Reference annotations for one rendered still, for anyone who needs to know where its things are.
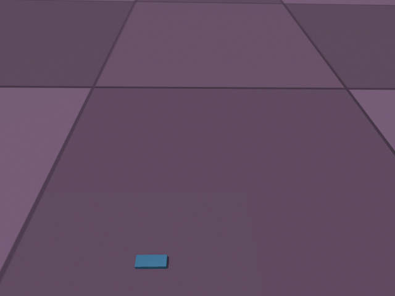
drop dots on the small box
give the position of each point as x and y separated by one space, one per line
151 261

